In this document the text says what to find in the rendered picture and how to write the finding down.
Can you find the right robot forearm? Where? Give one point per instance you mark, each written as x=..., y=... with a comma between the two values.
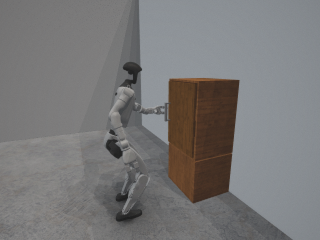
x=118, y=130

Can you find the left robot hand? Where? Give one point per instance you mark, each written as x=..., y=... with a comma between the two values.
x=159, y=110

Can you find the cupboard door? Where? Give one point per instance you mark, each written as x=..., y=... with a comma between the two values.
x=182, y=115

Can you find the left robot thigh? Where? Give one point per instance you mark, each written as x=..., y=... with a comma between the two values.
x=131, y=145

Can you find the handle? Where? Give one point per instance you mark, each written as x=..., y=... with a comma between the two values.
x=166, y=111

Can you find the left robot forearm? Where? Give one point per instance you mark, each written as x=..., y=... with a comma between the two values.
x=146, y=111

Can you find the right robot upper arm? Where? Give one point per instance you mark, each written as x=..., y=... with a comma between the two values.
x=125, y=96

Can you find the left robot upper arm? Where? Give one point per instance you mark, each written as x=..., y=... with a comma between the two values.
x=136, y=107

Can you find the right robot foot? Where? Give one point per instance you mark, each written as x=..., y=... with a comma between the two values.
x=133, y=213

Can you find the right robot hand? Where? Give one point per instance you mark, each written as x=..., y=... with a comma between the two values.
x=128, y=157

